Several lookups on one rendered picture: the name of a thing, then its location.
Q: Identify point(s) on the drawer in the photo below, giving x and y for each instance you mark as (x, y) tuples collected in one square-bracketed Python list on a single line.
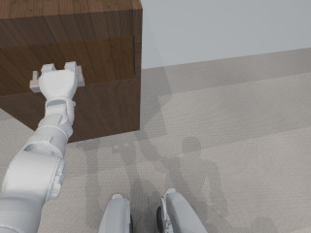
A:
[(102, 60)]

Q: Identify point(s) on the handle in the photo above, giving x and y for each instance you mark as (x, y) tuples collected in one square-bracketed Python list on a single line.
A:
[(34, 83)]

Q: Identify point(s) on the robot left forearm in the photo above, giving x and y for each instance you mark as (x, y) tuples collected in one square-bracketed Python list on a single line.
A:
[(52, 134)]

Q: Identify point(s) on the cabinet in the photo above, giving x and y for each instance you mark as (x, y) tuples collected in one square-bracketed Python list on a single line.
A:
[(102, 109)]

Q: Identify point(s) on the left robot hand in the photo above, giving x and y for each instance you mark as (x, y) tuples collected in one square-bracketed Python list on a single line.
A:
[(62, 83)]

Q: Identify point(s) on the robot left thigh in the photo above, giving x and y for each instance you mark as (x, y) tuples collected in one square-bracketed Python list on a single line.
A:
[(116, 216)]

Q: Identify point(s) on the right robot shin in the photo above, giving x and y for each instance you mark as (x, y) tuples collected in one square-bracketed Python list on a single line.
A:
[(167, 225)]

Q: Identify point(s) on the robot left upper arm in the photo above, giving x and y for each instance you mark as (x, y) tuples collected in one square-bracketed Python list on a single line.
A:
[(33, 179)]

